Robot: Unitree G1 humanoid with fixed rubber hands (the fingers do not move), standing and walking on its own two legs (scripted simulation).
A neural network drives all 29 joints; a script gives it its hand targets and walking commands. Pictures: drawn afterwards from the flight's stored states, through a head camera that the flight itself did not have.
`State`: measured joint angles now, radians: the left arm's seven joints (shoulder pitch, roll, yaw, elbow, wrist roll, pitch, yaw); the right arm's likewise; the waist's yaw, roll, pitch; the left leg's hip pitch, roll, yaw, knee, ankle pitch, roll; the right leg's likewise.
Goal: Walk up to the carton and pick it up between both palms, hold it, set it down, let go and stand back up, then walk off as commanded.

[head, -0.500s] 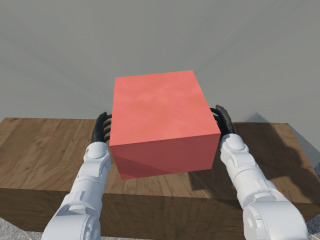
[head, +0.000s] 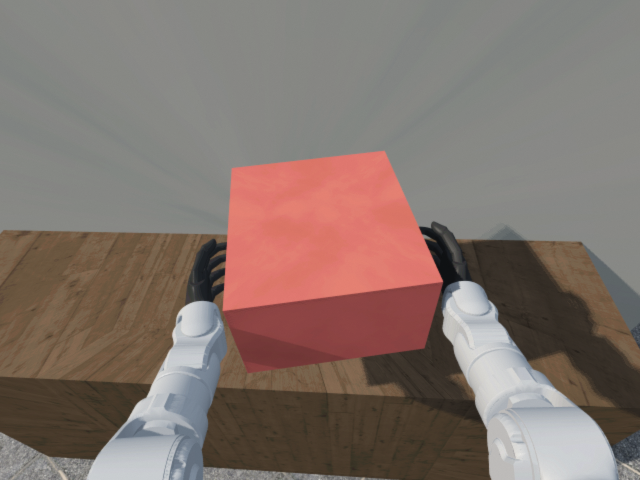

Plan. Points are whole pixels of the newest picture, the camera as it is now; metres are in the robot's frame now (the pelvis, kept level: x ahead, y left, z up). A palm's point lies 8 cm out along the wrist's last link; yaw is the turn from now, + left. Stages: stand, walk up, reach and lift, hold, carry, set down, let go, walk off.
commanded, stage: set down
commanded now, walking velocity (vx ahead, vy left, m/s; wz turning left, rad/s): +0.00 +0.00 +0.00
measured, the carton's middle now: (321, 252) +0.46 +0.01 +0.03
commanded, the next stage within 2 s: none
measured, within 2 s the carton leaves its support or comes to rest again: rests again in 1.58 s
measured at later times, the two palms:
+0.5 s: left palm (214, 310) +0.37 +0.17 +0.01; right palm (452, 292) +0.39 -0.17 +0.01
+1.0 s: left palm (221, 315) +0.38 +0.16 -0.01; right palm (449, 297) +0.40 -0.18 -0.01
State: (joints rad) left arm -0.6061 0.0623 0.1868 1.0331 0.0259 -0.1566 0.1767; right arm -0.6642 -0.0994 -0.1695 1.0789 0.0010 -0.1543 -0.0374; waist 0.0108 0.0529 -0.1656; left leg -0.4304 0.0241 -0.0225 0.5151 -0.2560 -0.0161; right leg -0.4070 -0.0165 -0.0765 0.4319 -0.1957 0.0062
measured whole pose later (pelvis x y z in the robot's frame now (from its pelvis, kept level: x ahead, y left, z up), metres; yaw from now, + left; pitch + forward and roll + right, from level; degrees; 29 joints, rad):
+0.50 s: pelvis +0.01 +0.00 +0.00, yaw +0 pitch +11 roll -1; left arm -0.61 0.05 0.19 1.17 0.03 -0.29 0.18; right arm -0.66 -0.10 -0.24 1.22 -0.08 -0.29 -0.02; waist 0.01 0.06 -0.14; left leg -0.43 0.03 -0.02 0.52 -0.27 -0.02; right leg -0.41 -0.01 -0.08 0.43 -0.21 0.01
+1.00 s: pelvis +0.03 -0.01 +0.00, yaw +0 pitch +13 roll -1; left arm -0.61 0.05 0.21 1.27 0.03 -0.43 0.18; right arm -0.66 -0.10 -0.27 1.32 -0.12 -0.43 -0.02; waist 0.01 0.04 -0.12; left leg -0.45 0.03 -0.02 0.51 -0.29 -0.04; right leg -0.43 -0.01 -0.08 0.43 -0.24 0.01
